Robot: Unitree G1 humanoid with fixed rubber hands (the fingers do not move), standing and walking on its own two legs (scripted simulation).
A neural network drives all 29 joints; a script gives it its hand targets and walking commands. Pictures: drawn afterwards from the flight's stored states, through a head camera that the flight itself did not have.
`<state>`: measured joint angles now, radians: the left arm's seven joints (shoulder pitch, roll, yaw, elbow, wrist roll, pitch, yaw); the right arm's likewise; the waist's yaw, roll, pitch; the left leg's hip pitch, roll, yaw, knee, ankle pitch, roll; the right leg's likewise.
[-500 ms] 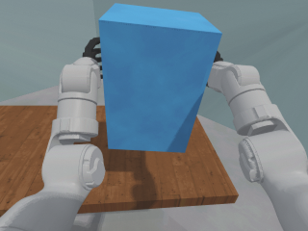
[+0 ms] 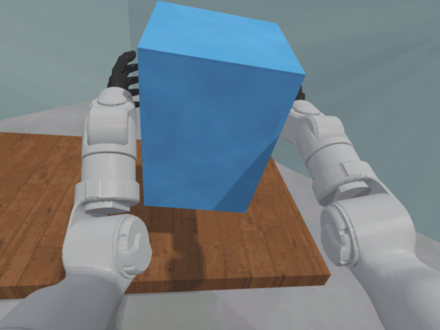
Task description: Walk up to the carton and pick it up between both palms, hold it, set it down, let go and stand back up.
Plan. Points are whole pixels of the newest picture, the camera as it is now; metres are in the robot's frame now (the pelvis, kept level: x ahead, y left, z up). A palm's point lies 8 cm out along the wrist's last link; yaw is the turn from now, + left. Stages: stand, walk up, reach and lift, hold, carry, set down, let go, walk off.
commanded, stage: set down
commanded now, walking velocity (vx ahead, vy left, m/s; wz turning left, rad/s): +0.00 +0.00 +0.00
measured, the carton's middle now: (207, 119) +0.40 +0.04 +0.27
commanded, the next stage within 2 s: none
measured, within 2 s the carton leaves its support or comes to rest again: neither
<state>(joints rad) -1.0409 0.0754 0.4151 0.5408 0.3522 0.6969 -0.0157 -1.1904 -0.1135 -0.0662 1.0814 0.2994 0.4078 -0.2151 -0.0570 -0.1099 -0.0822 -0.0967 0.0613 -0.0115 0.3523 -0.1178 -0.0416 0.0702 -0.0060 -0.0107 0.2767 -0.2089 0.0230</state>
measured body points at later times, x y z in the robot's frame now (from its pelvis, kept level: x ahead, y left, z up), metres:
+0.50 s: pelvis +0.00 +0.00 +0.00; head -0.06 +0.04 +0.44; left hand +0.40 +0.18 +0.28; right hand +0.41 -0.11 +0.24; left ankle +0.06 +0.14 -0.75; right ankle -0.03 -0.13 -0.75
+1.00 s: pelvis +0.01 +0.00 +0.00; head -0.02 +0.05 +0.45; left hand +0.40 +0.19 +0.21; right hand +0.42 -0.10 +0.19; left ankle +0.06 +0.14 -0.75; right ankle -0.03 -0.13 -0.75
